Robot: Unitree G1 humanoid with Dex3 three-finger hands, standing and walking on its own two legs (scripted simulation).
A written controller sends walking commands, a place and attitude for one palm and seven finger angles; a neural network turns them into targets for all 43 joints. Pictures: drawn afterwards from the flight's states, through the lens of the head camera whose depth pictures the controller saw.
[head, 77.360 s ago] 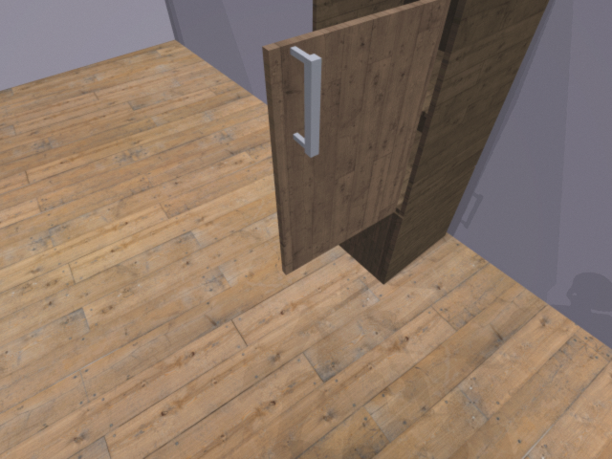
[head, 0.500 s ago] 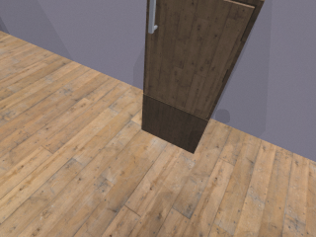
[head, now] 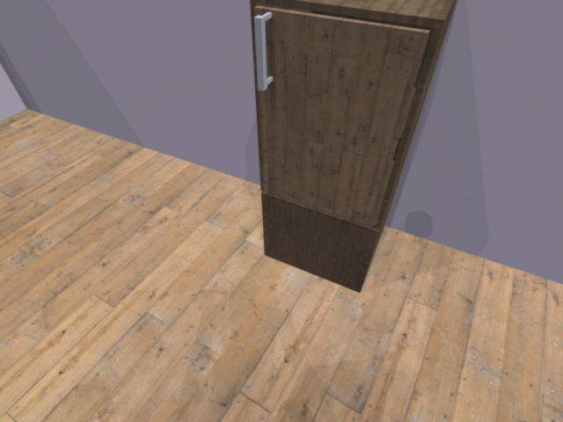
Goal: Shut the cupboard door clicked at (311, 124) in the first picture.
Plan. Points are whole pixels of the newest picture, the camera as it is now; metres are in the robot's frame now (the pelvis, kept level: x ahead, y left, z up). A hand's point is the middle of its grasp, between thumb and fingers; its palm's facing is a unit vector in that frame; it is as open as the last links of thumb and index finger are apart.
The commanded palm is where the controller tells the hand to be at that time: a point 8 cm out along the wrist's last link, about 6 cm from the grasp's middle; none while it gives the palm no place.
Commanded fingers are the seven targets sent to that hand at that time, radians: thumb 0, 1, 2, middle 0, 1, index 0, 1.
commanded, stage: let the arm hang, fingers relaxed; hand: left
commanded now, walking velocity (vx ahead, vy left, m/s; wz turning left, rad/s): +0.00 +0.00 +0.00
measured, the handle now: (265, 52) +0.90 +0.08 +0.15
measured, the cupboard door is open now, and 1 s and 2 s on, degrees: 0 0 0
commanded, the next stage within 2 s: look to check the result in 0.22 s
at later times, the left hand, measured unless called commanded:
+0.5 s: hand out of the picture -0.04 +0.16 -0.18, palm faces +0.04 -0.98 -0.18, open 7.3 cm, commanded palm none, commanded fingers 0.00 0.90 0.90 -0.20 -0.30 -0.20 -0.30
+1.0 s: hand out of the picture +0.00 +0.15 -0.18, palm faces +0.04 -0.98 -0.18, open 7.3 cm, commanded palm none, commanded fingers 0.00 0.90 0.90 -0.20 -0.30 -0.20 -0.30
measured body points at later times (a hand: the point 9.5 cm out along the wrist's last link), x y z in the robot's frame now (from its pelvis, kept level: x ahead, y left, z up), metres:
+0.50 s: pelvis +0.01 +0.00 +0.00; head +0.02 +0.00 +0.45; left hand -0.04 +0.21 -0.16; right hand -0.01 -0.21 -0.16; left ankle +0.06 +0.08 -0.74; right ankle -0.03 -0.09 -0.74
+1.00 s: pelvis +0.03 -0.01 +0.00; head +0.03 -0.01 +0.45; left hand +0.00 +0.20 -0.16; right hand +0.02 -0.23 -0.16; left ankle +0.06 +0.08 -0.74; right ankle -0.03 -0.09 -0.74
